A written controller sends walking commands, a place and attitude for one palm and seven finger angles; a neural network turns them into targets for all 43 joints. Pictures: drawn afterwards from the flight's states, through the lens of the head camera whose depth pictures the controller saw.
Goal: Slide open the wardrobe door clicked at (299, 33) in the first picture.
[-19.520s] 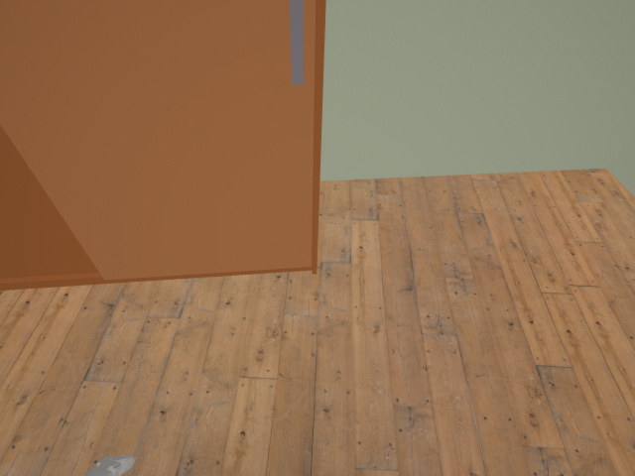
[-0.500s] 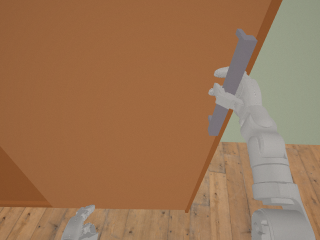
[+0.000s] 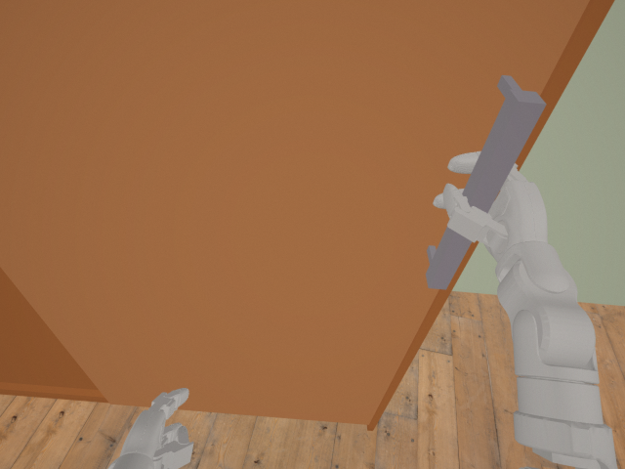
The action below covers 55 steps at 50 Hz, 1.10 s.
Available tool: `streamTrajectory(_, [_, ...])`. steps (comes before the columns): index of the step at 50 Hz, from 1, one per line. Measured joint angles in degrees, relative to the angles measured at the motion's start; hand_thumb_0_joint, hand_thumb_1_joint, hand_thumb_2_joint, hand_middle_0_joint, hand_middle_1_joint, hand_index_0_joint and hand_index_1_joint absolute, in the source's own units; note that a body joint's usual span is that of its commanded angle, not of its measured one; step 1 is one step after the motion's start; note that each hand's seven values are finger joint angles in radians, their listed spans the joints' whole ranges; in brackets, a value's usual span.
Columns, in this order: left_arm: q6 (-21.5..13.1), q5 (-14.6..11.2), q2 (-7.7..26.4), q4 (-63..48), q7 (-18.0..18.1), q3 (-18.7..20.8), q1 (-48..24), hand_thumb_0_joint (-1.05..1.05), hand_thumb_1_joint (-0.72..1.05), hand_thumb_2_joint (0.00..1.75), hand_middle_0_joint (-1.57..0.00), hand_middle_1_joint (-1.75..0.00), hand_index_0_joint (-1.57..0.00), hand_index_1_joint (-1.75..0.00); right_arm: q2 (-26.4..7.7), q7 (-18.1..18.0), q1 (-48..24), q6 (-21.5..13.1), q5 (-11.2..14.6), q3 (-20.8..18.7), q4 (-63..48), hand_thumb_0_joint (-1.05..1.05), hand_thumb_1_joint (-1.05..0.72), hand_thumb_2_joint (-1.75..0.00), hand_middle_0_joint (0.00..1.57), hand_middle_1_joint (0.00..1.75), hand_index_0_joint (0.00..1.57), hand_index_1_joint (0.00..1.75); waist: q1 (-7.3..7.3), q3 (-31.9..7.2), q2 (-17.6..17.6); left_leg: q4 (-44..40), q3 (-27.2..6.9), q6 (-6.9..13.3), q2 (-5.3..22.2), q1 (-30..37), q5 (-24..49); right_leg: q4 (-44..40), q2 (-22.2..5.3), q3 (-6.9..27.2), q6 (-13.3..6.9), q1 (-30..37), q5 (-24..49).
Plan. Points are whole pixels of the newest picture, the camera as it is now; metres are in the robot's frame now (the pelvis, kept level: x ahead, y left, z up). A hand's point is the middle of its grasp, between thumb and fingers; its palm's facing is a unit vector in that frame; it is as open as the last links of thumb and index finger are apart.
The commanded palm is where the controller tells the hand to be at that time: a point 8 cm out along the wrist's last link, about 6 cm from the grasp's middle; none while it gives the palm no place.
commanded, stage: grip the handle and tug to test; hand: right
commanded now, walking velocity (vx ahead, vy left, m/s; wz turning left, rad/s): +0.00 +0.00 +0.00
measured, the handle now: (466, 197) +0.41 -0.14 +0.19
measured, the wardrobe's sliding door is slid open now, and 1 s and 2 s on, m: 0.00 0.00 0.00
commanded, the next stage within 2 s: move the hooked fingers beside the handle in 0.06 s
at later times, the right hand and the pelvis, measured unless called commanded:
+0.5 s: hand (465, 266) +0.36 -0.15 +0.12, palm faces +0.03 +0.95 -0.30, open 11.6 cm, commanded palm none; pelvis +0.09 +0.01 +0.00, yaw -3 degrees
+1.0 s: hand out of the picture +0.07 -0.21 -0.18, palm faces +0.11 +0.95 -0.31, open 16.2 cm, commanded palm none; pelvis +0.11 +0.01 -0.02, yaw -3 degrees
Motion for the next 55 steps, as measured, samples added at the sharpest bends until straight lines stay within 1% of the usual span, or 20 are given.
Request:
streamTrajectory(11, [-0.2, 0.3, 0.0, -0.6, -0.9, -0.4, -1.0, 0.01, 0.91, 0.90, -0.20, -0.30, -0.20, -0.30, -0.3, 0.2, 11.2, 3.4, 0.9, -0.2, -15.5, -0.02, -0.68, -0.74, 0.45, 1.40, 0.40, 1.40, -1.79, -1.7, -0.4, 1.1, 0.3, 0.4, 0.0, -0.3, -0.7, 1.5, 0.4, 1.8, -0.4, 0.1, -0.3])
streamTrajectory(18, [-0.7, 0.4, -0.5, -0.5, -0.6, -0.5, -1.8, 0.01, 0.91, 0.90, -0.20, -0.30, -0.20, -0.30, -2.2, 2.5, 22.5, 4.3, 2.7, -1.0, -27.0, -0.02, -0.62, -0.73, 0.44, 1.38, 0.36, 1.38, -3.35, -2.9, -0.7, 2.3, 1.5, 0.0, 0.1, 0.2, 1.2, 3.2, 0.4, 2.8, -0.6, 0.8, 2.1])
streamTrajectory(21, [-0.3, 2.0, 0.4, 0.5, 0.3, 0.8, -1.6, 0.01, 0.90, 0.90, -0.20, -0.30, -0.20, -0.30, -5.0, 2.4, 24.5, -8.3, -3.7, 3.9, -16.4, -0.06, -0.35, -0.64, 0.39, 1.19, 0.33, 1.19, -3.17, -2.0, -0.8, 6.7, 3.4, 0.0, 0.8, -0.8, 2.5, 12.3, 1.0, 5.5, -0.9, -3.7, 4.8])
streamTrajectory(23, [0.2, 2.5, 2.0, 1.9, 0.7, 1.8, -0.4, 0.01, 0.90, 0.90, -0.20, -0.30, -0.20, -0.30, -5.1, 3.3, 25.9, -17.6, -4.8, 6.0, -12.6, -0.08, -0.13, -0.55, 0.41, 1.05, 0.34, 1.04, -3.48, -1.6, -0.4, 8.8, 4.6, 0.5, 1.4, -0.7, 1.3, 18.3, 1.9, 6.6, -1.2, -7.4, 0.8])
streamTrajectory(25, [0.0, 3.1, 3.7, 4.2, 0.7, 2.7, 0.9, 0.01, 0.90, 0.90, -0.20, -0.30, -0.20, -0.30, -4.9, 2.2, 27.4, -22.8, -8.0, 7.9, -7.8, -0.07, 0.05, -0.48, 0.41, 0.91, 0.35, 0.89, -3.93, -1.1, 0.1, 10.5, 4.7, 1.1, 1.8, -0.4, -1.7, 21.5, 2.9, 6.1, -1.3, -11.4, -4.7])
streamTrajectory(26, [-0.6, 3.3, 4.6, 5.4, 0.5, 3.2, 1.4, 0.01, 0.90, 0.90, -0.20, -0.30, -0.20, -0.30, -4.7, 1.1, 28.3, -24.1, -9.5, 8.5, -4.5, -0.07, 0.12, -0.45, 0.40, 0.83, 0.35, 0.82, -4.06, -0.6, 0.0, 11.1, 4.7, 1.4, 1.8, 0.1, -3.2, 21.5, 3.3, 5.6, -1.3, -13.0, -6.0])
streamTrajectory(28, [-2.1, 3.9, 6.0, 7.7, -0.1, 4.1, 2.1, 0.01, 0.90, 0.90, -0.20, -0.30, -0.20, -0.30, -4.6, -0.7, 31.0, -24.9, -11.6, 8.7, 4.7, -0.06, 0.24, -0.41, 0.36, 0.70, 0.33, 0.70, -3.74, 0.9, -1.0, 12.8, 4.9, 1.3, 1.5, 1.1, -6.2, 17.9, 3.8, 4.4, -1.7, -14.4, -3.6])
streamTrajectory(29, [-2.9, 4.3, 6.5, 8.5, -0.5, 4.4, 2.3, 0.01, 0.90, 0.90, -0.20, -0.30, -0.20, -0.30, -4.8, -1.5, 32.6, -24.6, -12.1, 8.3, 9.9, -0.05, 0.28, -0.39, 0.33, 0.64, 0.32, 0.64, -3.34, 1.9, -1.6, 15.0, 4.8, 1.1, 1.1, 1.1, -7.5, 15.7, 3.8, 4.3, -2.4, -14.2, 2.1])
streamTrajectory(30, [-3.6, 4.6, 6.5, 9.3, -0.7, 4.7, 2.5, 0.01, 0.91, 0.90, -0.20, -0.30, -0.20, -0.30, -5.3, -2.1, 34.3, -23.9, -12.4, 7.8, 15.4, -0.05, 0.32, -0.37, 0.31, 0.58, 0.30, 0.59, -2.83, 2.6, -1.5, 19.0, 4.3, 0.6, 1.1, -0.1, -8.7, 16.0, 3.7, 4.1, -2.8, -13.5, 1.5])
streamTrajectory(33, [-4.8, 5.0, 4.5, 10.8, -0.5, 4.9, 4.1, 0.01, 0.91, 0.90, -0.20, -0.30, -0.20, -0.30, -6.2, -3.9, 37.8, -20.4, -12.1, 6.3, 32.1, -0.03, 0.40, -0.34, 0.24, 0.46, 0.24, 0.47, 0.03, 4.9, 1.9, 32.4, -1.5, -1.2, 0.2, -5.7, -16.0, 17.5, 5.1, 3.2, -2.8, -11.9, -6.2])
streamTrajectory(35, [-4.5, 5.0, 3.3, 12.3, 0.0, 4.8, 5.8, 0.01, 0.91, 0.90, -0.20, -0.30, -0.20, -0.30, -5.1, -4.2, 38.9, -18.9, -11.9, 6.4, 40.8, -0.03, 0.42, -0.33, 0.21, 0.41, 0.21, 0.41, 0.83, 7.2, 3.3, 31.2, -3.0, -1.3, 0.2, -7.5, -18.5, 17.0, 5.8, 3.4, -1.6, -10.8, -6.3])
streamTrajectory(36, [-4.3, 4.9, 2.6, 13.5, 0.2, 4.7, 6.8, 0.01, 0.91, 0.90, -0.20, -0.30, -0.20, -0.30, -4.3, -4.2, 38.8, -18.7, -9.8, 4.4, 43.6, -0.01, 0.43, -0.33, 0.20, 0.39, 0.20, 0.39, 0.73, 8.3, 3.4, 26.8, -2.7, -1.0, 0.2, -7.5, -16.9, 16.9, 5.9, 3.9, -1.4, -10.6, -6.0])
streamTrajectory(37, [-4.0, 4.6, 1.8, 14.9, 0.3, 4.5, 7.9, 0.01, 0.91, 0.90, -0.20, -0.30, -0.20, -0.30, -4.6, -4.5, 38.7, -19.2, -9.0, 2.8, 45.4, 0.01, 0.44, -0.33, 0.19, 0.37, 0.19, 0.37, 0.17, 9.2, 3.7, 20.4, -2.8, -0.6, 0.2, -6.8, -11.6, 17.1, 6.0, 4.4, -1.2, -10.4, -6.0])
streamTrajectory(39, [-2.8, 4.1, 0.2, 18.7, 0.1, 4.3, 9.3, 0.01, 0.91, 0.90, -0.20, -0.30, -0.20, -0.30, -5.7, -4.8, 39.4, -21.1, -10.6, 2.8, 48.6, 0.04, 0.45, -0.34, 0.18, 0.35, 0.18, 0.35, -0.47, 9.8, 3.0, 18.3, -1.3, 1.0, -0.4, -5.6, -9.2, 17.4, 5.6, 5.9, -0.8, -9.9, -6.7])
streamTrajectory(42, [-1.3, 4.0, -1.5, 23.4, -0.3, 4.6, 9.7, 0.01, 0.91, 0.90, -0.20, -0.30, -0.20, -0.30, -6.0, -4.3, 41.9, -22.9, -12.1, 4.7, 51.9, 0.04, 0.46, -0.33, 0.17, 0.33, 0.16, 0.32, -1.67, 8.6, 1.8, 15.6, -0.6, 2.4, -1.3, -4.2, -9.6, 21.0, 4.7, 6.7, -1.0, -10.1, -13.1])
streamTrajectory(45, [-1.7, 3.6, -2.6, 25.4, -0.4, 5.0, 7.9, 0.01, 0.91, 0.90, -0.20, -0.30, -0.20, -0.30, -5.0, -4.6, 43.8, -23.9, -12.5, 5.8, 54.6, 0.03, 0.47, -0.32, 0.16, 0.31, 0.16, 0.31, -2.64, 8.4, 1.9, 12.4, -1.8, 2.4, -1.6, -3.1, -7.7, 19.8, 3.6, 6.1, -1.3, -9.3, -12.9])
streamTrajectory(46, [-2.1, 3.5, -2.8, 25.6, -0.3, 5.0, 7.2, 0.01, 0.91, 0.90, -0.20, -0.30, -0.20, -0.30, -4.5, -4.7, 44.1, -24.0, -12.4, 6.2, 55.4, 0.02, 0.47, -0.32, 0.16, 0.31, 0.15, 0.31, -2.72, 8.5, 2.0, 11.6, -2.2, 2.2, -1.7, -2.9, -7.1, 17.0, 3.2, 5.9, -1.3, -8.3, -10.7])
streamTrajectory(48, [-3.4, 3.5, -2.9, 25.7, -0.2, 5.0, 5.8, 0.01, 0.91, 0.90, -0.20, -0.30, -0.20, -0.30, -3.4, -4.9, 44.4, -24.0, -11.9, 6.9, 56.9, 0.01, 0.48, -0.32, 0.16, 0.31, 0.15, 0.30, -2.63, 8.5, 1.9, 11.6, -2.5, 1.8, -2.1, -2.6, -6.5, 10.0, 2.3, 5.8, -1.6, -5.7, -0.9])
streamTrajectory(51, [-4.6, 3.5, -3.3, 26.6, 0.3, 5.0, 3.7, 0.01, 0.91, 0.90, -0.20, -0.30, -0.20, -0.30, -1.8, -5.2, 43.4, -23.5, -11.8, 7.6, 59.0, 0.01, 0.48, -0.31, 0.15, 0.30, 0.15, 0.30, -2.92, 8.2, 2.6, 10.5, -3.4, 0.8, -1.8, -0.9, -6.7, 9.5, 2.4, 5.0, -0.1, -3.9, -2.6])
streamTrajectory(55, [-4.8, 3.1, -3.9, 27.7, 0.6, 4.6, 1.2, 0.01, 0.91, 0.90, -0.20, -0.30, -0.20, -0.30, -0.2, -4.8, 42.3, -23.3, -12.9, 10.0, 61.8, -0.03, 0.50, -0.30, 0.15, 0.30, 0.15, 0.30, -2.78, 7.2, 2.6, 6.9, -3.7, 0.3, -1.8, 1.6, -4.2, 7.6, 2.2, 4.7, -0.1, -1.9, -2.6])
